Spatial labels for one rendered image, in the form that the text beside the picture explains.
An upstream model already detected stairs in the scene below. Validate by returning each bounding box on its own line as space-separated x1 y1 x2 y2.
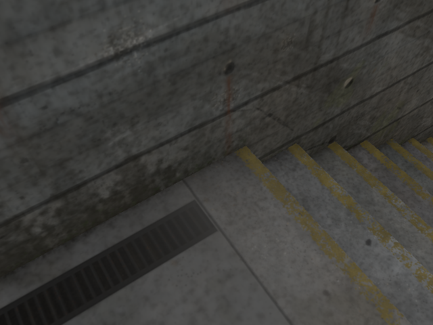
262 137 433 325

